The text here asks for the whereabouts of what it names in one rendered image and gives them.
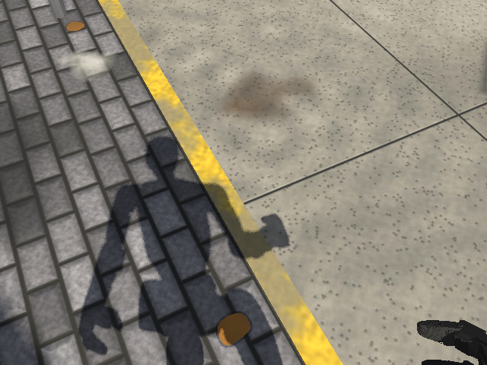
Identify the right robot hand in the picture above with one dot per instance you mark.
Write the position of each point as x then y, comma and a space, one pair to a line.
465, 336

